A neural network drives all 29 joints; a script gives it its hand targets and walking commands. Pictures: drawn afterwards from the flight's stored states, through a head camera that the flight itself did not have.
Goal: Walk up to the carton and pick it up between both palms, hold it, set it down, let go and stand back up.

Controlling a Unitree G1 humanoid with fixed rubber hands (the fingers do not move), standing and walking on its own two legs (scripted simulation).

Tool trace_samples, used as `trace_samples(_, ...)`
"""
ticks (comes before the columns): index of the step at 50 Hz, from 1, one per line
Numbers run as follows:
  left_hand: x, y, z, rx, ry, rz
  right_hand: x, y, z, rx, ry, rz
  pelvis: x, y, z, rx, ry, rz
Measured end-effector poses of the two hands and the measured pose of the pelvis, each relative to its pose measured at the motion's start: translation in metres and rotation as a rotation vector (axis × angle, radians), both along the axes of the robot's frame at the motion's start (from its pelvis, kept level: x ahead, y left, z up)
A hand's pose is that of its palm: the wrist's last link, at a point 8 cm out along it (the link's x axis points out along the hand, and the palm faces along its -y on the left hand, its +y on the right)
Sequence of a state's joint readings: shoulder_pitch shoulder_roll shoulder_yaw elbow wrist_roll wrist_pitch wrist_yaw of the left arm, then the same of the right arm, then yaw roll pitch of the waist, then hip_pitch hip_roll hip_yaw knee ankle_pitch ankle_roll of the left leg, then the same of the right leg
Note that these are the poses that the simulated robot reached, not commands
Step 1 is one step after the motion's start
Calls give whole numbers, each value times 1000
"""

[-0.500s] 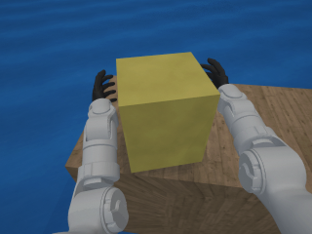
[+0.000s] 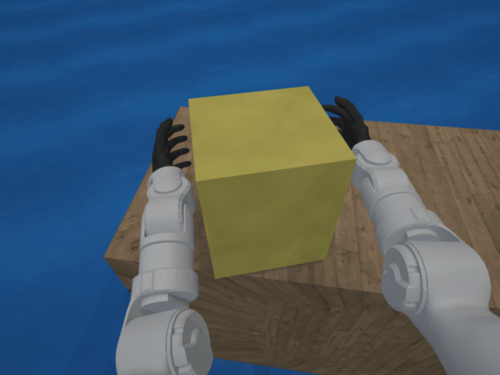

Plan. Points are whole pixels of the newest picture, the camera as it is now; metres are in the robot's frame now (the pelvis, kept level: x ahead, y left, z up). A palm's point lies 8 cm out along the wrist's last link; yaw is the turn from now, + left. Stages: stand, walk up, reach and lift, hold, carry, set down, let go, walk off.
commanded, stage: set down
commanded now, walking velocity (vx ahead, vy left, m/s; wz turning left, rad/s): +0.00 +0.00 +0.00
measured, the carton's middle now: (261, 183) +0.43 +0.04 +0.07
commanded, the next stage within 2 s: none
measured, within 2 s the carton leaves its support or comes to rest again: rests again in 1.90 s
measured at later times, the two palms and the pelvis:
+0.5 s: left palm (166, 173) +0.38 +0.18 +0.14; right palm (355, 147) +0.45 -0.11 +0.14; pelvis +0.00 +0.01 +0.00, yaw +0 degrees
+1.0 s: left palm (167, 176) +0.38 +0.18 +0.13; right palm (356, 152) +0.45 -0.11 +0.14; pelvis +0.00 +0.01 +0.00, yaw -1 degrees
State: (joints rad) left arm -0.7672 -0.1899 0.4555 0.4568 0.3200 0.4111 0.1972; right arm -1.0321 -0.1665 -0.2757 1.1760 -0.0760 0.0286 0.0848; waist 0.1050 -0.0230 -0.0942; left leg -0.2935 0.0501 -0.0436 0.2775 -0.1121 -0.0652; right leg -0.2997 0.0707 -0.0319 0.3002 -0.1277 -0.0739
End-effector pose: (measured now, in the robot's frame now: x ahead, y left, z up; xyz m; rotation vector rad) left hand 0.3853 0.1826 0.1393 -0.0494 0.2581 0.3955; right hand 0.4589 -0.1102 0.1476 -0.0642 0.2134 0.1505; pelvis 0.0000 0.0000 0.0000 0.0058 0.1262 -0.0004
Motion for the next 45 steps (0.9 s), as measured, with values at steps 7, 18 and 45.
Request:
trace_samples(7,-1,1,-1,5,-5,-2,-2,1,-1,8,-6,1,0,2,0,0,-1,-4)
trace_samples(18,-2,1,-2,11,-12,-4,-4,0,-2,19,-14,-5,1,5,1,1,-14,-7)
trace_samples(45,-8,0,-5,13,-31,0,-11,-1,-7,41,-36,-6,2,7,2,7,-33,-17)
